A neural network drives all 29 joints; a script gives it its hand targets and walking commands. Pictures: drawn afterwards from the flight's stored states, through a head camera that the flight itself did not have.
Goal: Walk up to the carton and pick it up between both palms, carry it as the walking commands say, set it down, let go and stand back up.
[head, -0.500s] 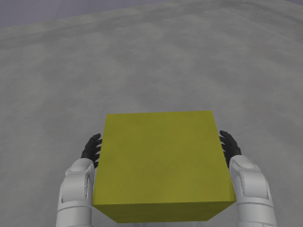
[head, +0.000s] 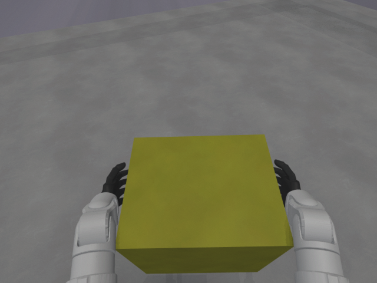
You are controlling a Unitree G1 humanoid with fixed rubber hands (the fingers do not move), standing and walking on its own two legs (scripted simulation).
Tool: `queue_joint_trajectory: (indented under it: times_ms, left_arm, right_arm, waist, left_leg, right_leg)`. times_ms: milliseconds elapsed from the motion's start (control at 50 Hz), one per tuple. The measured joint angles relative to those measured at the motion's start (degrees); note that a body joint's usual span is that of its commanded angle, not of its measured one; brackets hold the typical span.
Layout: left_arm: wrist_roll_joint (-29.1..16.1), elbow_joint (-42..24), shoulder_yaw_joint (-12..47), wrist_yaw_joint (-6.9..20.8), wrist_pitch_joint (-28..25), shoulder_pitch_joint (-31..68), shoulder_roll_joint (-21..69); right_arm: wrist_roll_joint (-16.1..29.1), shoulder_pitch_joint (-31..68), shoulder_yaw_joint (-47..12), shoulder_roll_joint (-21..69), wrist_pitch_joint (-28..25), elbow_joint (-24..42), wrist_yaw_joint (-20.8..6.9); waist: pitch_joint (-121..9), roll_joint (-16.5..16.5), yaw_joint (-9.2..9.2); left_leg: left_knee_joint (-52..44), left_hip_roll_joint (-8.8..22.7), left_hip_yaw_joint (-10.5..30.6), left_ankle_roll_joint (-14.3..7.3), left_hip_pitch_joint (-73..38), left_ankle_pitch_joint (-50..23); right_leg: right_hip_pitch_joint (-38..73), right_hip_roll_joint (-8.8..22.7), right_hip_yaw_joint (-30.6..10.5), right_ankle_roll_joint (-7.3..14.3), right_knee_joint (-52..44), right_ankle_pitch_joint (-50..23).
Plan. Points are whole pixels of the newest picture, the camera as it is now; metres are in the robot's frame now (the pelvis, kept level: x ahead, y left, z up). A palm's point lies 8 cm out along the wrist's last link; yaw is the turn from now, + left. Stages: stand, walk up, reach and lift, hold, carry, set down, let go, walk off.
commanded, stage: carry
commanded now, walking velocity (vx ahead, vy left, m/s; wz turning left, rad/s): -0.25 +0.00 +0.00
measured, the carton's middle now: (200, 210) +0.28 +0.00 -0.03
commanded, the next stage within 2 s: none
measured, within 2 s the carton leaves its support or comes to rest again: neither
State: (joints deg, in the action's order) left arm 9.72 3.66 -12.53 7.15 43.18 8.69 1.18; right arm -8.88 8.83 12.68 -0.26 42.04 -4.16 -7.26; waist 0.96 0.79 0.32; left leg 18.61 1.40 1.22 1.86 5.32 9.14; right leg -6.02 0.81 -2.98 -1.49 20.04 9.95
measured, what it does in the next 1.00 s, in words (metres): stands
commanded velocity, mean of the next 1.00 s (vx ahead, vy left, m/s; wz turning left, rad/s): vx -0.01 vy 0.00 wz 0.00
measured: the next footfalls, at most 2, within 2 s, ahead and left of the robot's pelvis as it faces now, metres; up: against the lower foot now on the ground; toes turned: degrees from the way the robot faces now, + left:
none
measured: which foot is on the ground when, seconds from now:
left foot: down 0.00-1.00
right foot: down 0.00-1.00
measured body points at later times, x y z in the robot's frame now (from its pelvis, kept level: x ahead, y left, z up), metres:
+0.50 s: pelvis -0.02 +0.01 -0.02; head -0.07 +0.00 +0.43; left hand +0.25 +0.20 +0.08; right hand +0.26 -0.19 +0.08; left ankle +0.01 +0.14 -0.75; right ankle +0.01 -0.13 -0.75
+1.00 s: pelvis -0.01 +0.01 -0.02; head -0.05 -0.01 +0.43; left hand +0.26 +0.18 +0.08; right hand +0.25 -0.20 +0.07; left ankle +0.01 +0.14 -0.75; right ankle +0.01 -0.13 -0.75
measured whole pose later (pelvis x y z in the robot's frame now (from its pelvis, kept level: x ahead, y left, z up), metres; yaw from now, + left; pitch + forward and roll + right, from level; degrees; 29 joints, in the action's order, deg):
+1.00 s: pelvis -0.01 +0.01 -0.02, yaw -2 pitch +3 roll +1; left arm -0.2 -18.1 -12.2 -2.3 68.3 6.1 1.6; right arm 2.1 8.1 11.2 -2.3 67.7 15.8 1.9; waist -10.3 0.9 0.0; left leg 32.6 1.5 -1.5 1.4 19.9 15.6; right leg -21.9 0.5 -5.4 -1.9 34.6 15.6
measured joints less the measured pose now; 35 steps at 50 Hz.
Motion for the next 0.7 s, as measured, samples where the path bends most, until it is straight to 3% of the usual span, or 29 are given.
queue_joint_trajectory:
  times_ms: [80, 160, 500, 700]
  left_arm:
    - [-1.27, -1.87, -0.41, -0.82, 2.22, 1.02, 0.34]
    - [-2.00, -5.55, -0.11, -1.91, 5.72, 0.44, 0.39]
    - [-8.32, -19.79, 0.64, -8.05, 23.39, -1.22, -0.81]
    - [-9.96, -23.07, 0.65, -9.34, 25.44, -3.40, -0.20]
  right_arm:
    - [1.02, 1.41, -0.29, -0.90, 2.92, 2.16, 0.52]
    - [2.54, 1.58, -0.76, -1.37, 5.77, 4.20, 1.01]
    - [9.28, 1.85, -2.17, -2.49, 23.33, 16.25, 7.29]
    - [10.53, -0.90, -1.73, -1.69, 25.65, 20.36, 8.65]
  waist:
    - [-4.25, 0.62, 0.03]
    - [-7.69, 0.17, -0.11]
    - [-12.57, -0.39, -0.03]
    - [-11.67, 0.35, 0.12]
  left_leg:
    - [9.64, 0.40, -0.16, -0.02, 7.82, 2.46]
    - [13.49, -0.08, -0.75, -0.14, 11.31, 6.62]
    - [15.59, -0.34, -2.12, -0.77, 16.24, 6.33]
    - [15.35, -0.35, -2.69, -0.95, 15.90, 6.43]
  right_leg:
    - [-7.27, -0.53, -0.03, -0.17, 8.44, 3.97]
    - [-11.40, -0.10, -0.58, -0.50, 12.93, 5.86]
    - [-16.87, 0.03, -2.03, -0.87, 15.20, 5.32]
    - [-16.85, 0.03, -2.57, -0.92, 15.21, 5.38]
